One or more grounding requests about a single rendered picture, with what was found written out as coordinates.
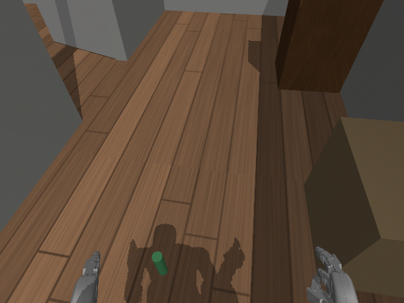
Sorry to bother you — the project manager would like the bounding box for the right robot hand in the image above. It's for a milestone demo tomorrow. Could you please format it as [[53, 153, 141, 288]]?
[[307, 246, 359, 303]]

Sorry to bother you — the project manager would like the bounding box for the left robot hand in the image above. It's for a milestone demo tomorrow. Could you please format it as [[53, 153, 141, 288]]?
[[70, 251, 100, 303]]

